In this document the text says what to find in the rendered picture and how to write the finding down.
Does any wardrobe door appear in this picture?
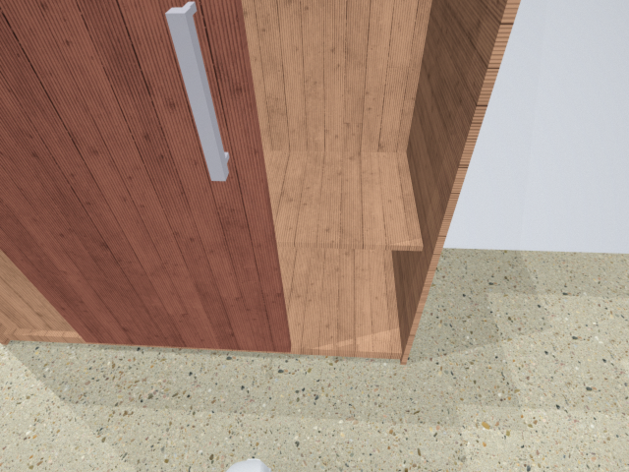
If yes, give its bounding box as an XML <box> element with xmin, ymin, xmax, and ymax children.
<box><xmin>0</xmin><ymin>249</ymin><xmax>75</xmax><ymax>331</ymax></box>
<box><xmin>0</xmin><ymin>0</ymin><xmax>291</xmax><ymax>353</ymax></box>

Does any handle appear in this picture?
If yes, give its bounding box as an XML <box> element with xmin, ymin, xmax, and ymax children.
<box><xmin>165</xmin><ymin>2</ymin><xmax>229</xmax><ymax>181</ymax></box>

